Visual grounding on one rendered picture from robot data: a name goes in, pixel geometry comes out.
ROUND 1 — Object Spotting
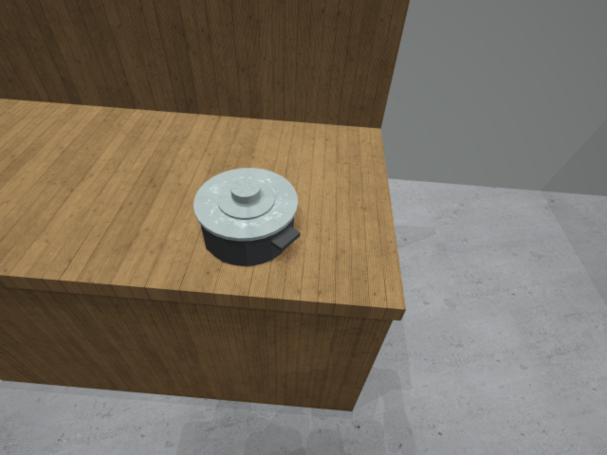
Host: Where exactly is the pot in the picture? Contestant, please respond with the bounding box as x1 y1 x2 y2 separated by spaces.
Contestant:
201 218 301 266

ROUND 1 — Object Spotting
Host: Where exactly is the lid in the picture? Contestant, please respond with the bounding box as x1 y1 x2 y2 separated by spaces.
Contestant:
193 168 298 242

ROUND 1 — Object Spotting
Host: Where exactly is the knob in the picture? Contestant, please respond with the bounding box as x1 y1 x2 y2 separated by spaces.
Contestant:
230 178 261 204

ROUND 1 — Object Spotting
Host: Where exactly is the table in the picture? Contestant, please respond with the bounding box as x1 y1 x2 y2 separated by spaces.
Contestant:
0 0 410 411

